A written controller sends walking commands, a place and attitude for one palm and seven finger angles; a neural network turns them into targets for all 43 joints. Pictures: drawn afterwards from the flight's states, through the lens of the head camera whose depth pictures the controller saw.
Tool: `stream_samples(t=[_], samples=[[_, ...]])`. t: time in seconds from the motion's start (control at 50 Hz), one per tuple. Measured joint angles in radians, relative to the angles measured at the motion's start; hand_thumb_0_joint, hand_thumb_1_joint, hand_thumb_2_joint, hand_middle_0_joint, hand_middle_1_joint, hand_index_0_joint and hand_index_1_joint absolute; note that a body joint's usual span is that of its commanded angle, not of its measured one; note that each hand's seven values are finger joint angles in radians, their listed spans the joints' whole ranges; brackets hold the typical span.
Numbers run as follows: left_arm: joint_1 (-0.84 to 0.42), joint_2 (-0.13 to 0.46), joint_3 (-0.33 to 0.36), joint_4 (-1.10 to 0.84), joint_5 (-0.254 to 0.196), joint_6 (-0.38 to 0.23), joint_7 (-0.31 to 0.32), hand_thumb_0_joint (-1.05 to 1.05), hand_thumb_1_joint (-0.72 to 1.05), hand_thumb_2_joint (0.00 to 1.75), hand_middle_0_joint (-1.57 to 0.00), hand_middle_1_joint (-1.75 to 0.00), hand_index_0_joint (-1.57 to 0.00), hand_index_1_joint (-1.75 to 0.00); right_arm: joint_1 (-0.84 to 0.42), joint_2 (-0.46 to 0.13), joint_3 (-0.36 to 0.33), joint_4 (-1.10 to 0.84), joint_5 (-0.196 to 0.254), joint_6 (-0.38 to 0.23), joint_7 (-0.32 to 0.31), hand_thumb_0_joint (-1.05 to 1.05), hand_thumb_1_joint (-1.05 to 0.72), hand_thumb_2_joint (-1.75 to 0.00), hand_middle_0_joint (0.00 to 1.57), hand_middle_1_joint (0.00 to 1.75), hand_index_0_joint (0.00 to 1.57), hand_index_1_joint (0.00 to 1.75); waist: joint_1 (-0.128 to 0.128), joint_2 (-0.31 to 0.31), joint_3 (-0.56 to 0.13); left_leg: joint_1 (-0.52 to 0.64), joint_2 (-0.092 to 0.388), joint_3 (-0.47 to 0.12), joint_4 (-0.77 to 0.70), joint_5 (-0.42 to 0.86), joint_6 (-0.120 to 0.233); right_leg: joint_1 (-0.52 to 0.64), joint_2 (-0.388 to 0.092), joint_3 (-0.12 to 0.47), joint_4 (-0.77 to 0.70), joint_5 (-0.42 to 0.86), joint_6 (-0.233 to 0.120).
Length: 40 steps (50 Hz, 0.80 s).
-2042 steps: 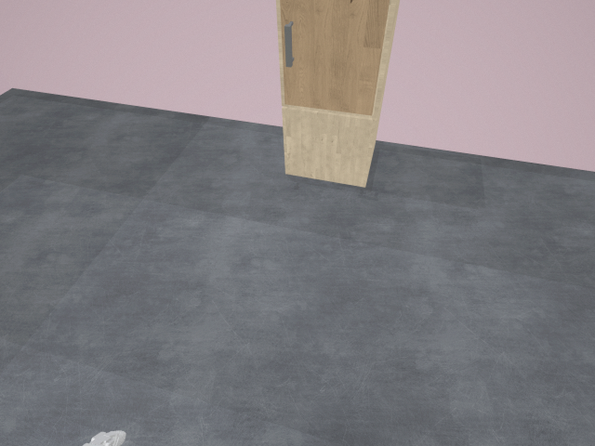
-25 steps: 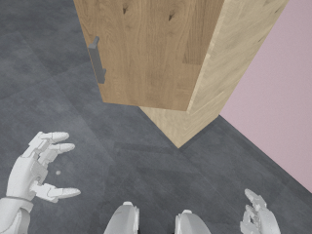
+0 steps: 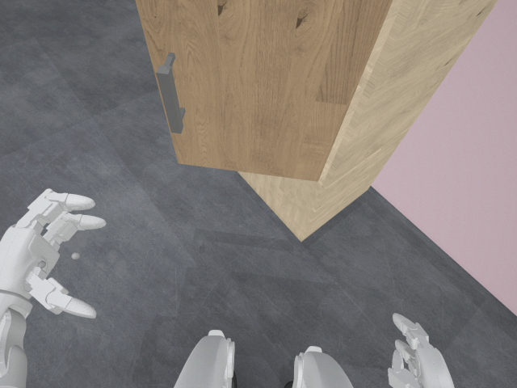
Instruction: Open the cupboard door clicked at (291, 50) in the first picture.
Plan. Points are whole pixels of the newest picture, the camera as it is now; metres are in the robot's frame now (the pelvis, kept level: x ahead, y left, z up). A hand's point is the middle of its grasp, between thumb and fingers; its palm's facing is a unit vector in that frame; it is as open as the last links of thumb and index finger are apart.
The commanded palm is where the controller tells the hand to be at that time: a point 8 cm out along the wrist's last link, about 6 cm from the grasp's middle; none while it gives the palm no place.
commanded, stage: raise the hand with hooked fingers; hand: left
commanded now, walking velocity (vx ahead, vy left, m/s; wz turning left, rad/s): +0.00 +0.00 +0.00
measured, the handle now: (174, 95) +0.61 +0.21 +0.03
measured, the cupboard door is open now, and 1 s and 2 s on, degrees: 45 45 45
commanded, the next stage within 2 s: move the hooked fingers beside the handle in 0.50 s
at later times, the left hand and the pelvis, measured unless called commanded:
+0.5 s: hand (91, 251) +0.29 +0.26 +0.04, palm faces -0.04 -1.00 -0.05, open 14.0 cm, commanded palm +0.27 +0.30 +0.04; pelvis +0.00 -0.01 +0.00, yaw +0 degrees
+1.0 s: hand (111, 207) +0.35 +0.25 +0.04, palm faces -0.05 -1.00 -0.03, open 14.0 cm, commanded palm +0.34 +0.30 +0.04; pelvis +0.00 -0.01 -0.01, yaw -1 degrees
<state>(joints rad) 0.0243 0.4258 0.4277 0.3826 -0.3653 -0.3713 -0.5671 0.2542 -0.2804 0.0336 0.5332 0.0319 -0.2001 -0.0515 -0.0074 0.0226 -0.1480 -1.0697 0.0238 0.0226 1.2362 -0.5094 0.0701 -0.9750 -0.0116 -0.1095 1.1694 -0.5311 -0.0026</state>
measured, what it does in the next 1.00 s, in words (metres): stands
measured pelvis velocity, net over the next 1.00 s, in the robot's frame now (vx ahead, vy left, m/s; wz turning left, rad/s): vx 0.00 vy -0.01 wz -0.01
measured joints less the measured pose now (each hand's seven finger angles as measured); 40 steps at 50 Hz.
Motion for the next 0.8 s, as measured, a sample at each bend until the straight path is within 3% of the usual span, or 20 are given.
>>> stream_samples(t=[0.26, 0.64, 0.8], samples=[[0.005, 0.0, 0.013, 0.01, -0.016, -0.006, -0.009, -0.01, -0.5, 0.3, -0.3, -1.2, -0.3, -1.2, 0.022, -0.016, -0.019, -0.002, 0.006, 0.003, 0.006, 0.01, -0.9, -0.9, 0.2, 0.3, 0.21, 0.3, -0.02, -0.002, -0.004, -0.009, 0.011, 0.004, 0.0, -0.006, -0.009, -0.017, 0.011, 0.006, 0.006, -0.005, -0.009], [-0.005, -0.01, 0.009, 0.021, -0.019, -0.011, -0.015, -0.01, -0.5, 0.3, -0.3, -1.2, -0.3, -1.2, -0.009, -0.001, -0.003, -0.009, 0.007, 0.013, 0.0, 0.01, -0.9, -0.9, 0.2, 0.3, 0.21, 0.3, -0.006, 0.003, -0.013, -0.014, 0.016, -0.009, 0.018, -0.016, -0.022, -0.021, 0.017, -0.005, 0.026, -0.021, -0.023], [-0.139, 0.011, 0.012, 0.121, 0.006, -0.007, -0.011, -0.01, -0.5, 0.3, -0.3, -1.2, -0.3, -1.2, -0.018, -0.012, 0.001, 0.012, 0.007, 0.018, -0.014, 0.01, -0.9, -0.9, 0.2, 0.3, 0.21, 0.3, -0.006, -0.001, -0.007, -0.041, 0.014, -0.018, 0.041, -0.019, -0.023, -0.042, 0.015, -0.014, 0.047, -0.026, -0.025]])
